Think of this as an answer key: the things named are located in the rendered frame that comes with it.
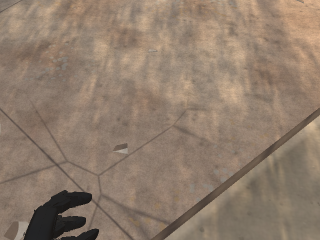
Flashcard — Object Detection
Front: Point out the robot left hand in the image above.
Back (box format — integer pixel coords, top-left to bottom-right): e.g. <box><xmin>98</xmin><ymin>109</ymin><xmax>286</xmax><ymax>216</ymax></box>
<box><xmin>23</xmin><ymin>190</ymin><xmax>99</xmax><ymax>240</ymax></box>

